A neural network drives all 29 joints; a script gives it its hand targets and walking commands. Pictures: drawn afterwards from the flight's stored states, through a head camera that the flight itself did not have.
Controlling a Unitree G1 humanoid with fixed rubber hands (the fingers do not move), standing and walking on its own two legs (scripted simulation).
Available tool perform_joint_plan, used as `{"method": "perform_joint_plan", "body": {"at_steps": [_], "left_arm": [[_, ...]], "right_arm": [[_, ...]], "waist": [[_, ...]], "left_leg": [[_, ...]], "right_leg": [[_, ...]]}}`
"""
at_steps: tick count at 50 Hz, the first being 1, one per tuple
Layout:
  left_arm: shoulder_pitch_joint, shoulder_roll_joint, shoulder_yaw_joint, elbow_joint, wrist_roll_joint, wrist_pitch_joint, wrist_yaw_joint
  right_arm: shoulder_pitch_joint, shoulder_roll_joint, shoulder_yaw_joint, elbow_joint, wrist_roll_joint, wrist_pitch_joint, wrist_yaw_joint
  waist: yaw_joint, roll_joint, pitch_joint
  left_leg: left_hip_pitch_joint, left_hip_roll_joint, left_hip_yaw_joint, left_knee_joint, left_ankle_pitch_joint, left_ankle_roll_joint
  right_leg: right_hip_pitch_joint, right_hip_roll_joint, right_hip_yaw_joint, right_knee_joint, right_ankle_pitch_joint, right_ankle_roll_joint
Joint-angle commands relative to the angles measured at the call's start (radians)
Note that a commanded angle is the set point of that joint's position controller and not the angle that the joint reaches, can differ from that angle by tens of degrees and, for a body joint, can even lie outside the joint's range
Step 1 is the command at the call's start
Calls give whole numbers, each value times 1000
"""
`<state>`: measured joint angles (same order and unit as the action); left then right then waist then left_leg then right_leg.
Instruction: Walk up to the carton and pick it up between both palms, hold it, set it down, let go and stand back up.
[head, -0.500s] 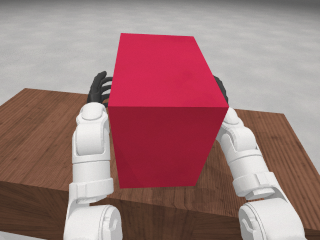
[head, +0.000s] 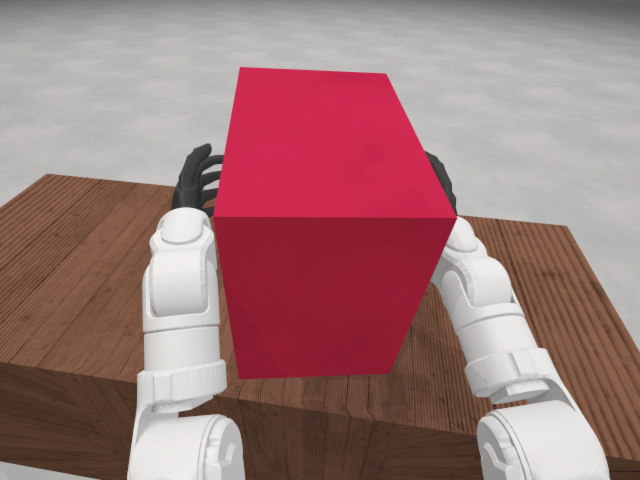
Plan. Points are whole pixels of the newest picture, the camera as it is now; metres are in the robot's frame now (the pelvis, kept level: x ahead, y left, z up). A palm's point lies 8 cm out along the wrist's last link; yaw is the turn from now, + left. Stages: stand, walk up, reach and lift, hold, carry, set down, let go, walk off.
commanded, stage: hold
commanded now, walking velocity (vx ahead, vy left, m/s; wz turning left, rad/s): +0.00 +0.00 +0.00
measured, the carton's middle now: (315, 221) +0.39 +0.01 +0.17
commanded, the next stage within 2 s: set down in 0.50 s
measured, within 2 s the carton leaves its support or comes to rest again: neither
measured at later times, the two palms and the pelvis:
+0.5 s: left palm (194, 223) +0.35 +0.15 +0.21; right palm (436, 225) +0.35 -0.14 +0.19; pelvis +0.00 +0.00 +0.00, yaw +0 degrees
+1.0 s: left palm (201, 235) +0.37 +0.15 +0.17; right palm (425, 244) +0.37 -0.14 +0.14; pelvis +0.01 -0.01 +0.00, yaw +1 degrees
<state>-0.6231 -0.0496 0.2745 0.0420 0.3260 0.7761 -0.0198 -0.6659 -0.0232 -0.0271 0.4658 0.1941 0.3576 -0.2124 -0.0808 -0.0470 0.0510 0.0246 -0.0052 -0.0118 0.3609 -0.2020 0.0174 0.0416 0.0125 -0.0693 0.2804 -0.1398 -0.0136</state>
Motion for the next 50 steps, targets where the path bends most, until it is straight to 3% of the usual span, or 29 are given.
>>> {"method": "perform_joint_plan", "body": {"at_steps": [1,6,13,14,15,16,21,29,33,37,40,44,50], "left_arm": [[-669,-553,-535,-63,-177,-58,-131],[-658,-536,-504,-50,-160,-57,-130],[-678,-545,-505,-13,-163,-57,-129],[-668,-543,-504,-30,-163,-60,-128],[-567,-525,-420,23,-92,-38,-132],[-581,-523,-414,-12,-95,-29,-147],[-629,-540,-503,-74,-153,-49,-144],[-661,-539,-537,-92,-178,-81,-126],[-651,-521,-499,-43,-160,-128,-140],[-588,-470,-388,75,-100,-203,-174],[-535,-447,-334,123,-69,-258,-193],[-495,-442,-329,139,-54,-299,-200],[-522,-499,-469,61,-103,-369,-162]], "right_arm": [[-859,585,383,-328,76,-71,81],[-844,593,377,-300,62,-72,88],[-878,584,352,-293,48,-84,94],[-879,598,366,-315,50,-87,94],[-777,543,357,-228,57,-63,92],[-787,548,371,-251,63,-66,91],[-858,582,399,-362,87,-84,83],[-842,589,387,-361,55,-99,93],[-837,568,343,-331,8,-155,108],[-764,516,237,-209,-103,-256,142],[-686,488,181,-134,-177,-335,162],[-649,462,174,-107,-217,-416,166],[-700,460,262,-207,-189,-518,151]], "waist": [[-25,87,-399],[-10,56,-380],[-14,84,-401],[-7,68,-415],[12,55,-287],[11,45,-312],[-9,64,-413],[-7,84,-419],[0,77,-412],[18,52,-322],[31,44,-263],[35,27,-240],[14,36,-426]], "left_leg": [[42,-23,19,-29,304,-42],[25,-22,21,-50,266,-25],[9,-20,24,-56,213,-25],[9,-23,24,-54,238,-18],[15,-6,32,-75,249,-20],[9,-13,39,-67,262,-25],[29,-25,33,-23,327,-37],[4,-25,26,-40,243,-31],[0,-29,33,-58,182,-21],[-45,-26,55,-120,45,0],[-69,-22,73,-145,13,6],[-59,-17,87,-131,88,-1],[49,-12,74,-34,361,-42]], "right_leg": [[81,40,-12,-16,169,48],[87,34,-8,-22,142,46],[75,31,-11,-25,79,41],[90,33,-11,-21,112,42],[107,47,-5,-29,100,32],[129,43,-12,-27,105,37],[129,47,-12,-13,181,40],[98,35,-12,-9,122,43],[109,25,-22,-9,111,51],[125,7,-40,-22,36,54],[135,-2,-52,-32,-5,49],[145,0,-72,-33,34,48],[181,17,-81,1,261,40]]}}
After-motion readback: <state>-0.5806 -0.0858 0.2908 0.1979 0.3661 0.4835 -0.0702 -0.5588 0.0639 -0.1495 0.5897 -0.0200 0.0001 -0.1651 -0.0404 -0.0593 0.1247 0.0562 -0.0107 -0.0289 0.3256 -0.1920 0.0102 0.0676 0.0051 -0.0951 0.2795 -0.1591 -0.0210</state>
